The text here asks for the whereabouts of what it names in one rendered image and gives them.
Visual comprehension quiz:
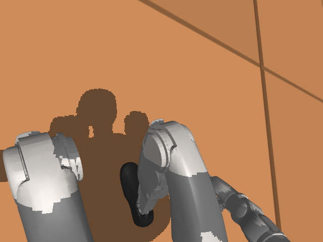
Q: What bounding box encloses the right robot foot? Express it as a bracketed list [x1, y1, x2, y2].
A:
[120, 162, 154, 227]

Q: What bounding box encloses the right robot hand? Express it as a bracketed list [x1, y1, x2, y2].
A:
[209, 175, 238, 212]

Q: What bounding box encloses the right robot arm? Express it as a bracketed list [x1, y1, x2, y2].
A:
[225, 193, 290, 242]

